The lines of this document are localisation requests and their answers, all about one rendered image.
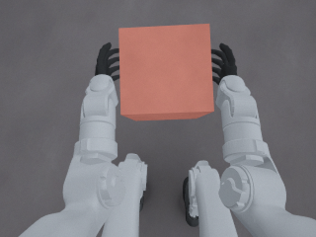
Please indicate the right robot hand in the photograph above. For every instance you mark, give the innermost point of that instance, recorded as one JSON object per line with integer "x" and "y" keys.
{"x": 227, "y": 64}

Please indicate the right robot upper arm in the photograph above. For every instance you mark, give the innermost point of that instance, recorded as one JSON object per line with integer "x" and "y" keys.
{"x": 257, "y": 197}

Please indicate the right robot shin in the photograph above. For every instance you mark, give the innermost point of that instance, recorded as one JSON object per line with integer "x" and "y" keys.
{"x": 193, "y": 210}

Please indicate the left robot forearm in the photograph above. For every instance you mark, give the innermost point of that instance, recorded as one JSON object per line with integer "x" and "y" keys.
{"x": 97, "y": 133}

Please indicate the right robot forearm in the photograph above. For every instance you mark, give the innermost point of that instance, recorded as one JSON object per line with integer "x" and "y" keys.
{"x": 243, "y": 141}

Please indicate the carton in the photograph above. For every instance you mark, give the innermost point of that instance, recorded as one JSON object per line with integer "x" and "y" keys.
{"x": 165, "y": 72}

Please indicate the left robot foot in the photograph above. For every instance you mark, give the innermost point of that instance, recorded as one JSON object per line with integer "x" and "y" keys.
{"x": 141, "y": 201}

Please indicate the left robot hand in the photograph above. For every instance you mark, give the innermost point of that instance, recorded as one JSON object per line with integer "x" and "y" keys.
{"x": 104, "y": 63}

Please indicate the left robot upper arm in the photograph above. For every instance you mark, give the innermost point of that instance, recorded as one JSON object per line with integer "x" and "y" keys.
{"x": 90, "y": 195}

